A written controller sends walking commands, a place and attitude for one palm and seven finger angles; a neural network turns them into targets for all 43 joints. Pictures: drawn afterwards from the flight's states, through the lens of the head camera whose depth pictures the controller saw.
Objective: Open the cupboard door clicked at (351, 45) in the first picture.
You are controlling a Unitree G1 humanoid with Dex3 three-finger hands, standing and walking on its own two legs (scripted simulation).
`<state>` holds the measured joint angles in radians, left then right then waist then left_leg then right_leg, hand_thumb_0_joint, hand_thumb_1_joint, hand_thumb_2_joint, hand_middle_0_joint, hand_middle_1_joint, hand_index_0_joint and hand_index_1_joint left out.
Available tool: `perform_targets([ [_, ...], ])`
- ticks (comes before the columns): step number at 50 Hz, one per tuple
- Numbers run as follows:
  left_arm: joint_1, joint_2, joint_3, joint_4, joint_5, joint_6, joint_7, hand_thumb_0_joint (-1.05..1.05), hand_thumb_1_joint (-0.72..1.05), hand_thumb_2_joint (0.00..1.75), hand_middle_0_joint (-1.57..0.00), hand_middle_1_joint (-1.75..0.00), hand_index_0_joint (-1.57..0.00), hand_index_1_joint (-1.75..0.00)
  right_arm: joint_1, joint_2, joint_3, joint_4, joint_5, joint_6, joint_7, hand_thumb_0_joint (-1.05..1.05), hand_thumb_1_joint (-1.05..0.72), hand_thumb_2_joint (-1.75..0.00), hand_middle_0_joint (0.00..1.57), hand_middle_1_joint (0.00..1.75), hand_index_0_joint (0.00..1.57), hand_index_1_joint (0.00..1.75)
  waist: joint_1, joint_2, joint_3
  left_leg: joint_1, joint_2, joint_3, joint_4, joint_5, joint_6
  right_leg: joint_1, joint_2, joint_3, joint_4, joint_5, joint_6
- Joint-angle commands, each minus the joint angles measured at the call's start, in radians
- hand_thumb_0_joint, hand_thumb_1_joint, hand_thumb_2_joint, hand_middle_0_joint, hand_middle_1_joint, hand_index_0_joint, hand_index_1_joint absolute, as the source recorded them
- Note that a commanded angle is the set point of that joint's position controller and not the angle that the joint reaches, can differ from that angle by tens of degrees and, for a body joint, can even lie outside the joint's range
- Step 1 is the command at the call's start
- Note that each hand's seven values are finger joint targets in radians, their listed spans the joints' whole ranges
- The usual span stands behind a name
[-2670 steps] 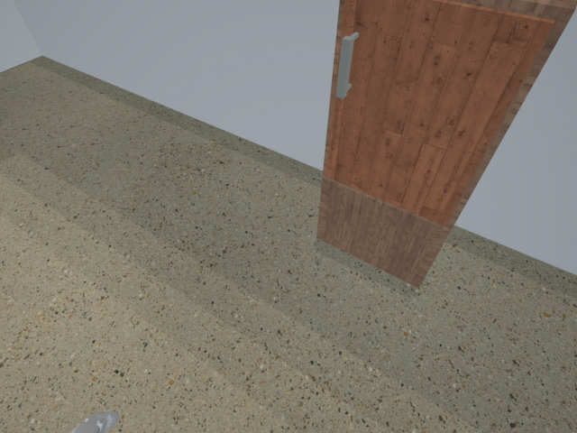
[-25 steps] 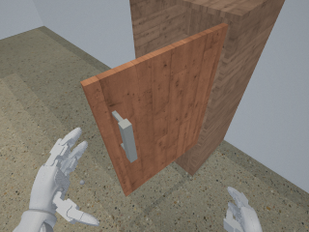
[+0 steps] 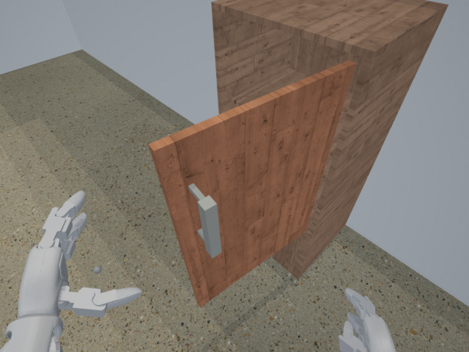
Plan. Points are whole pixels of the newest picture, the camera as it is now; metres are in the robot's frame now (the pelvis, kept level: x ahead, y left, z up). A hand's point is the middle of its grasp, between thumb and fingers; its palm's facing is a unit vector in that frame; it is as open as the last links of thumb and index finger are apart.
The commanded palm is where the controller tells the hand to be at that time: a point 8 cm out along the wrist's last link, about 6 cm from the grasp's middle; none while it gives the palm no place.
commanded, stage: draw the hand back to the body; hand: left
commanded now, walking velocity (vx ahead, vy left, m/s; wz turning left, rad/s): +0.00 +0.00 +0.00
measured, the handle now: (204, 221) +0.32 +0.10 +0.06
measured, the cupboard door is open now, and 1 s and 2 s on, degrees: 82 82 82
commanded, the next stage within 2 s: step back with the hand held close in 0.84 s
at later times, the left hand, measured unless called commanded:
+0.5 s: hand (63, 235) +0.21 +0.25 +0.16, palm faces +0.45 -0.80 -0.40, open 8.7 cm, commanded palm +0.16 +0.29 +0.17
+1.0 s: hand (64, 242) +0.20 +0.25 +0.16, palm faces +0.45 -0.81 -0.38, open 7.5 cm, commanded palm +0.15 +0.28 +0.18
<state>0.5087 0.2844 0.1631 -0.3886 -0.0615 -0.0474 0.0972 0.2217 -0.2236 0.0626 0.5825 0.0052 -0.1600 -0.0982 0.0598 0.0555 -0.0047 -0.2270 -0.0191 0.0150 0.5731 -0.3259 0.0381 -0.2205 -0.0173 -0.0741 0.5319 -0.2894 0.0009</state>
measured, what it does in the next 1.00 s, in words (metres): stands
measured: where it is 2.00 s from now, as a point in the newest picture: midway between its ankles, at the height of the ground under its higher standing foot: outside the picture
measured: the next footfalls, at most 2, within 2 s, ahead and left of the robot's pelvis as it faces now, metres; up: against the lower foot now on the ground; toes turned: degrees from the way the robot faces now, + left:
none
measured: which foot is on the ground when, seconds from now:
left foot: down 0.00-1.00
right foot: down 0.00-1.00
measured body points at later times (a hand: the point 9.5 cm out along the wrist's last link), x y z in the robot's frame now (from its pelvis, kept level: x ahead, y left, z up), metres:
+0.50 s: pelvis +0.02 -0.01 +0.01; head +0.00 -0.03 +0.46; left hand +0.18 +0.29 +0.18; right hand +0.21 -0.23 -0.08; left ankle -0.01 +0.09 -0.73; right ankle +0.00 -0.12 -0.73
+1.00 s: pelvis +0.01 -0.01 +0.01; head -0.01 -0.04 +0.46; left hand +0.17 +0.29 +0.18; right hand +0.19 -0.23 -0.08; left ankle -0.01 +0.09 -0.73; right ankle +0.00 -0.12 -0.73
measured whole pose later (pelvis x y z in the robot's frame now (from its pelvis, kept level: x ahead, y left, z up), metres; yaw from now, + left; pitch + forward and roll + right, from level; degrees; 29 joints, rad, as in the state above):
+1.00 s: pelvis +0.01 -0.01 +0.01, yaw -1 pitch -5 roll -1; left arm 0.44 0.32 0.33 -0.36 -0.06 -0.08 0.11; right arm 0.19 -0.22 0.02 0.65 0.00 -0.09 -0.07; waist 0.07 0.07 0.03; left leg -0.06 0.00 0.03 0.39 -0.25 0.02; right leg -0.07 0.01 -0.06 0.36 -0.21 -0.02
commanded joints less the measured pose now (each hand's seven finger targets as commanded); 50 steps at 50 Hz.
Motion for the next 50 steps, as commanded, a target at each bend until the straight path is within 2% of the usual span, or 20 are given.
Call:
perform_targets([
  [1, -0.099, 0.159, 0.118, -0.225, 0.024, -0.076, 0.041, 0.00, 0.13, 0.57, -0.17, -0.30, -0.17, -0.30, -0.127, -0.105, -0.047, -0.140, -0.008, -0.049, -0.004, 0.00, -0.90, -0.90, 0.20, 0.30, 0.20, 0.30, -0.005, 0.006, -0.064, 0.042, 0.038, -0.056, -0.179, 0.229, -0.028, 0.106, 0.004, 0.024, -0.121, 0.145, -0.029],
  [2, -0.094, 0.157, 0.121, -0.223, 0.025, -0.078, 0.042, 0.00, 0.17, 0.58, -0.17, -0.30, -0.17, -0.30, -0.128, -0.105, -0.048, -0.136, -0.009, -0.047, -0.002, 0.00, -0.90, -0.90, 0.20, 0.30, 0.20, 0.30, -0.003, 0.002, -0.068, 0.055, 0.040, -0.056, -0.186, 0.259, -0.030, 0.116, 0.005, 0.024, -0.124, 0.165, -0.029],
  [3, -0.090, 0.161, 0.127, -0.233, 0.026, -0.079, 0.042, 0.00, 0.20, 0.60, -0.18, -0.30, -0.18, -0.30, -0.132, -0.105, -0.051, -0.134, -0.009, -0.046, 0.001, 0.00, -0.90, -0.90, 0.20, 0.30, 0.20, 0.30, 0.000, 0.024, -0.081, 0.075, 0.040, -0.049, -0.188, 0.289, -0.029, 0.129, 0.004, 0.028, -0.129, 0.187, -0.029],
  [7, -0.078, 0.170, 0.159, -0.207, 0.023, -0.080, 0.040, 0.00, 0.34, 0.66, -0.18, -0.30, -0.18, -0.30, -0.140, -0.106, -0.056, -0.124, -0.012, -0.030, 0.009, 0.00, -0.90, -0.90, 0.20, 0.30, 0.20, 0.30, 0.005, -0.017, -0.059, 0.089, 0.044, -0.048, -0.208, 0.352, -0.033, 0.161, 0.009, 0.026, -0.148, 0.235, -0.027],
  [13, -0.092, 0.193, 0.211, -0.209, 0.019, -0.082, 0.038, 0.00, 0.55, 0.75, -0.19, -0.30, -0.19, -0.30, -0.147, -0.104, -0.066, -0.117, -0.011, -0.005, 0.018, 0.00, -0.90, -0.90, 0.20, 0.30, 0.20, 0.30, 0.009, 0.007, -0.065, 0.124, 0.044, -0.031, -0.212, 0.422, -0.033, 0.187, 0.009, 0.032, -0.166, 0.297, -0.024],
  [18, -0.127, 0.220, 0.255, -0.201, 0.010, -0.084, 0.038, 0.00, 0.73, 0.82, -0.19, -0.30, -0.19, -0.30, -0.153, -0.105, -0.072, -0.112, -0.009, 0.011, 0.019, 0.00, -0.90, -0.90, 0.20, 0.30, 0.20, 0.30, 0.010, -0.010, -0.067, 0.136, 0.042, -0.025, -0.215, 0.412, -0.028, 0.194, 0.010, 0.037, -0.180, 0.309, -0.022],
  [23, -0.161, 0.240, 0.287, -0.193, 0.004, -0.088, 0.040, 0.00, 0.90, 0.90, -0.20, -0.30, -0.20, -0.30, -0.161, -0.102, -0.073, -0.102, -0.006, 0.017, 0.018, 0.00, -0.90, -0.90, 0.20, 0.30, 0.20, 0.30, 0.011, 0.018, -0.060, 0.145, 0.040, -0.021, -0.221, 0.394, -0.026, 0.193, 0.009, 0.041, -0.190, 0.303, -0.023],
  [26, -0.138, 0.204, 0.256, -0.152, 0.002, -0.084, 0.034, 0.00, 0.90, 0.90, -0.20, -0.30, -0.20, -0.30, -0.162, -0.105, -0.076, -0.100, -0.007, 0.018, 0.020, 0.00, -0.90, -0.90, 0.20, 0.30, 0.20, 0.30, 0.008, -0.001, -0.032, 0.140, 0.041, -0.017, -0.228, 0.382, -0.023, 0.185, 0.007, 0.039, -0.197, 0.298, -0.020],
  [27, -0.133, 0.209, 0.260, -0.145, 0.001, -0.083, 0.033, 0.00, 0.90, 0.90, -0.20, -0.30, -0.20, -0.30, -0.163, -0.106, -0.078, -0.102, -0.007, 0.020, 0.021, 0.00, -0.90, -0.90, 0.20, 0.30, 0.20, 0.30, 0.010, -0.033, -0.034, 0.139, 0.041, -0.018, -0.228, 0.379, -0.020, 0.188, 0.009, 0.038, -0.198, 0.302, -0.019],
  [33, -0.155, 0.233, 0.277, -0.180, 0.003, -0.093, 0.035, 0.00, 0.90, 0.90, -0.20, -0.30, -0.20, -0.30, -0.168, -0.102, -0.080, -0.102, -0.008, 0.021, 0.018, 0.00, -0.90, -0.90, 0.20, 0.30, 0.20, 0.30, 0.013, -0.003, -0.070, 0.154, 0.034, -0.012, -0.223, 0.359, -0.016, 0.199, 0.007, 0.047, -0.204, 0.296, -0.019],
  [36, -0.161, 0.242, 0.282, -0.190, 0.004, -0.092, 0.037, 0.00, 0.90, 0.90, -0.20, -0.30, -0.20, -0.30, -0.172, -0.101, -0.078, -0.099, -0.008, 0.016, 0.017, 0.00, -0.90, -0.90, 0.20, 0.30, 0.20, 0.30, 0.014, 0.023, -0.057, 0.148, 0.034, -0.015, -0.225, 0.366, -0.019, 0.200, 0.006, 0.050, -0.204, 0.305, -0.021],
  [38, -0.149, 0.240, 0.283, -0.182, 0.003, -0.094, 0.037, 0.00, 0.90, 0.90, -0.20, -0.30, -0.20, -0.30, -0.168, -0.099, -0.080, -0.098, -0.007, 0.014, 0.016, 0.00, -0.90, -0.90, 0.20, 0.30, 0.20, 0.30, 0.013, 0.000, -0.061, 0.154, 0.035, -0.013, -0.223, 0.368, -0.017, 0.196, 0.007, 0.049, -0.206, 0.307, -0.020],
  [40, -0.148, 0.240, 0.282, -0.170, 0.003, -0.092, 0.036, 0.00, 0.90, 0.90, -0.20, -0.30, -0.20, -0.30, -0.172, -0.100, -0.080, -0.094, -0.007, 0.015, 0.016, 0.00, -0.90, -0.90, 0.20, 0.30, 0.20, 0.30, 0.013, 0.006, -0.043, 0.148, 0.035, -0.012, -0.225, 0.354, -0.018, 0.191, 0.007, 0.048, -0.213, 0.294, -0.021],
  [41, -0.148, 0.230, 0.277, -0.161, 0.001, -0.092, 0.035, 0.00, 0.90, 0.90, -0.20, -0.30, -0.20, -0.30, -0.173, -0.098, -0.079, -0.095, -0.007, 0.016, 0.016, 0.00, -0.90, -0.90, 0.20, 0.30, 0.20, 0.30, 0.012, -0.024, -0.031, 0.143, 0.036, -0.015, -0.231, 0.340, -0.017, 0.185, 0.008, 0.047, -0.215, 0.280, -0.018],
  [43, -0.148, 0.229, 0.277, -0.158, -0.001, -0.096, 0.034, 0.00, 0.90, 0.90, -0.20, -0.30, -0.20, -0.30, -0.172, -0.098, -0.082, -0.092, -0.006, 0.015, 0.016, 0.00, -0.90, -0.90, 0.20, 0.30, 0.20, 0.30, 0.010, -0.019, -0.040, 0.149, 0.035, -0.009, -0.230, 0.320, -0.014, 0.182, 0.008, 0.051, -0.221, 0.265, -0.017],
  [45, -0.160, 0.229, 0.273, -0.151, 0.003, -0.097, 0.033, 0.00, 0.90, 0.90, -0.20, -0.30, -0.20, -0.30, -0.176, -0.101, -0.081, -0.089, -0.006, 0.012, 0.017, 0.00, -0.90, -0.90, 0.20, 0.30, 0.20, 0.30, 0.010, 0.011, -0.021, 0.145, 0.035, -0.012, -0.234, 0.308, -0.016, 0.174, 0.007, 0.054, -0.227, 0.247, -0.021],
  [47, -0.151, 0.226, 0.274, -0.154, 0.001, -0.099, 0.034, 0.00, 0.90, 0.90, -0.20, -0.30, -0.20, -0.30, -0.173, -0.099, -0.081, -0.088, -0.006, 0.010, 0.018, 0.00, -0.90, -0.90, 0.20, 0.30, 0.20, 0.30, 0.012, 0.005, -0.032, 0.146, 0.037, -0.015, -0.238, 0.307, -0.016, 0.179, 0.008, 0.051, -0.223, 0.243, -0.019],
  [48, -0.230, 0.271, 0.297, -0.280, 0.001, -0.115, 0.039, 0.00, 0.90, 0.90, -0.20, -0.30, -0.20, -0.30, -0.185, -0.101, -0.081, -0.103, -0.003, 0.001, 0.019, 0.00, -0.90, -0.90, 0.20, 0.30, 0.20, 0.30, 0.014, 0.032, -0.082, 0.161, 0.034, -0.021, -0.232, 0.311, -0.016, 0.197, 0.007, 0.059, -0.220, 0.249, -0.020],
  [49, -0.263, 0.392, 0.427, -0.296, 0.003, -0.153, 0.046, 0.00, 0.90, 0.90, -0.20, -0.30, -0.20, -0.30, -0.161, -0.119, -0.078, -0.134, 0.005, 0.021, 0.015, 0.00, -0.90, -0.90, 0.20, 0.30, 0.20, 0.30, -0.034, -0.021, 0.016, 0.075, 0.053, -0.045, -0.195, 0.251, 0.003, 0.085, -0.038, 0.134, -0.260, 0.296, -0.020],
  [50, -0.231, 0.372, 0.420, -0.229, 0.007, -0.162, 0.041, 0.00, 0.90, 0.90, -0.20, -0.30, -0.20, -0.30, -0.154, -0.108, -0.079, -0.116, 0.002, 0.036, 0.013, 0.00, -0.90, -0.90, 0.20, 0.30, 0.20, 0.30, -0.034, -0.041, 0.029, 0.054, 0.050, -0.059, -0.187, 0.216, 0.000, 0.077, -0.063, 0.132, -0.263, 0.295, -0.027],
])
